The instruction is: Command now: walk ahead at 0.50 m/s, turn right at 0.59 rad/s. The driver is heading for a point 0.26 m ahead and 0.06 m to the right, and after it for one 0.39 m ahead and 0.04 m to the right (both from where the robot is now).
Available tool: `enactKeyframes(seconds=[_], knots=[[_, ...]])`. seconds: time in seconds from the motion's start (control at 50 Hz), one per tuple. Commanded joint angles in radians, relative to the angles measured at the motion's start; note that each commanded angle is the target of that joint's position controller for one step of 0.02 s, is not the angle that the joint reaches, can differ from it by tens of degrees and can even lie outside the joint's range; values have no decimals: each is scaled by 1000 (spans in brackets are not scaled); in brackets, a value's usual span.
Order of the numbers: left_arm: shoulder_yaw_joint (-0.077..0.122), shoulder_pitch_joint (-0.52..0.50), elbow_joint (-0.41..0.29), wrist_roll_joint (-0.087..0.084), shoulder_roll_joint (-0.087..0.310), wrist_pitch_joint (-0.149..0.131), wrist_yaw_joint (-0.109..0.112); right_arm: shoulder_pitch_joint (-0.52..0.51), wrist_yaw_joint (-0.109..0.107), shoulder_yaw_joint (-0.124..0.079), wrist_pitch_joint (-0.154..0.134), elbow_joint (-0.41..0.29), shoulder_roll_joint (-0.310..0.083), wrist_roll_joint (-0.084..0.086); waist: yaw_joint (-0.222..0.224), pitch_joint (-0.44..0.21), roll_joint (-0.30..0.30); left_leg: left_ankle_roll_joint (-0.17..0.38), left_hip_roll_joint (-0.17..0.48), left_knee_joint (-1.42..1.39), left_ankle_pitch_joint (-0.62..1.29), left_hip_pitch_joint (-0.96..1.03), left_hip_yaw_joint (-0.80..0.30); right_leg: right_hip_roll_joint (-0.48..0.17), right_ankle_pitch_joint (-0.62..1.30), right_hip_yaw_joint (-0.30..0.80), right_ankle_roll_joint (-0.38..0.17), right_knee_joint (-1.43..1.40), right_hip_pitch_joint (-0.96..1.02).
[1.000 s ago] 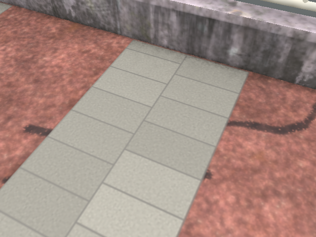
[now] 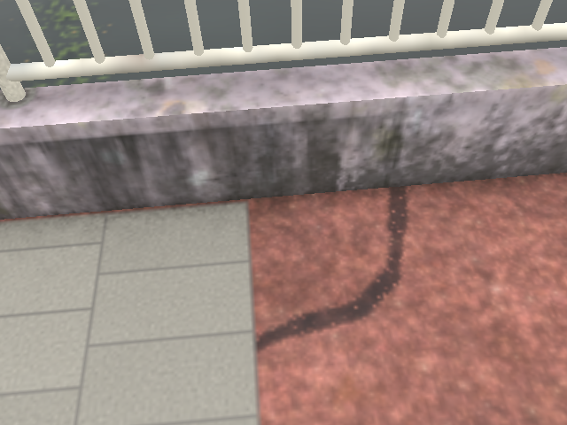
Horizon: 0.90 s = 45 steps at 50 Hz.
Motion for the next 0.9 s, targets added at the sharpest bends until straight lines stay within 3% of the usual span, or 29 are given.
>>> enactKeyframes(seconds=[0.02,0.1,0.16,0.22,0.24,0.26,0.28,0.3,0.32,0.34,0.36,0.4,0.44,0.48,0.56,0.6,0.62,0.64,0.66,0.68,0.7,0.76,0.78,0.82,0.9], knots=[[40,-32,-85,-4,172,-27,23,-18,-6,-16,8,-69,-65,-15,-33,-97,-51,-32,-5,-164,128,-58,-1,-243,261,253,-187,-184,74],[44,9,-75,-6,181,-12,37,-148,4,1,4,-112,-39,-12,11,-60,-104,-31,-92,-466,350,47,23,-171,352,176,-117,-123,5],[45,52,-63,-12,177,8,43,-177,15,-2,5,-138,-62,-2,26,-85,-131,-18,-133,-550,387,106,6,-184,337,235,-84,-45,40],[43,20,-87,-9,162,23,58,-121,21,-16,-2,-135,-106,-7,-10,-112,-151,13,-138,-624,317,164,-24,-193,311,333,-55,82,111],[39,-15,-105,-10,152,25,61,-63,19,-21,-9,-121,-114,-14,-48,-132,-148,31,-129,-684,378,246,-10,-159,302,332,-29,157,103],[26,-23,-130,-2,110,22,60,10,13,-30,-14,-115,-151,-34,-73,-213,-98,73,-36,-675,574,424,-61,-94,226,294,12,317,40],[8,56,-145,22,50,20,58,94,5,-33,-7,-115,-197,-51,-60,-336,105,160,192,-587,1023,706,-252,10,-296,186,70,607,-161],[6,245,-149,-9,88,18,50,133,12,-37,15,-102,-207,-38,6,-492,341,347,405,-625,921,873,-587,35,-611,157,105,839,-334],[29,234,-114,-21,186,32,50,61,10,-23,30,-139,-137,-18,-4,-434,198,335,357,-674,636,786,-566,-41,-514,170,137,944,-393],[39,110,-129,-19,216,52,53,25,4,-5,45,-155,-80,-18,-37,-318,121,284,277,-695,473,678,-413,-67,-436,120,155,961,-427],[40,57,-134,-14,205,74,61,-15,2,7,60,-155,-62,-24,-30,-244,67,259,217,-727,369,550,-324,-92,-387,99,164,936,-410],[32,37,-152,-6,156,97,66,-58,0,6,74,-144,-82,-34,0,-150,98,240,139,-796,300,328,-202,-112,-330,70,160,847,-298],[15,55,-153,-1,102,92,67,-67,-1,4,72,-133,-87,-35,13,-157,117,248,104,-812,360,287,-118,-103,-307,33,156,709,-219],[1,34,-159,10,80,83,65,-67,-3,0,72,-122,-97,-23,7,-190,114,263,117,-802,430,303,-88,-116,-278,22,150,559,-157],[-6,-9,-160,10,98,81,50,-35,-6,-2,92,-101,-120,-7,-17,-204,131,259,134,-801,265,321,-92,-113,-175,-8,129,327,-45],[-6,12,-143,16,94,82,40,-38,-2,7,101,-92,-110,6,9,-176,119,218,110,-774,113,269,-77,-88,-63,-42,98,131,72],[-5,5,-146,25,103,84,39,-6,1,17,101,-75,-85,8,9,-159,104,168,86,-757,38,227,-66,-94,-36,-24,72,52,133],[-1,-4,-165,39,146,85,43,22,8,30,95,-70,-50,-2,-7,-155,22,93,41,-686,-36,170,-27,-199,17,107,30,-10,185],[8,-68,-176,43,207,89,48,66,15,37,86,-75,-14,-20,-87,-136,-186,19,-71,-601,-75,165,104,-308,-42,231,-41,-38,93],[-9,-102,-185,45,137,81,41,19,10,34,84,-70,-43,-28,-52,-111,-201,-2,-80,-586,-13,272,84,-302,-183,241,-62,-98,-43],[-20,-125,-181,51,104,69,36,4,9,32,86,-66,-53,-28,-59,-83,-189,-5,-80,-600,55,313,77,-256,-269,202,-26,-99,-73],[-25,-110,-159,46,96,44,31,36,4,30,93,-32,-72,-28,-59,-46,-171,0,-56,-629,134,356,56,-199,-251,143,39,-71,-94],[-28,-88,-154,42,91,43,32,38,5,27,92,-23,-83,-23,-50,-35,-127,8,-52,-635,121,349,55,-185,-230,128,48,-58,-89],[-26,-67,-145,36,97,43,35,36,6,30,88,-6,-71,-20,-44,-34,-71,14,-51,-642,123,334,55,-171,-169,111,51,-21,-52],[-26,-65,-141,31,88,44,40,43,5,32,82,28,-65,-16,-41,-63,-31,8,-45,-637,168,349,53,-157,-46,89,46,19,-10]])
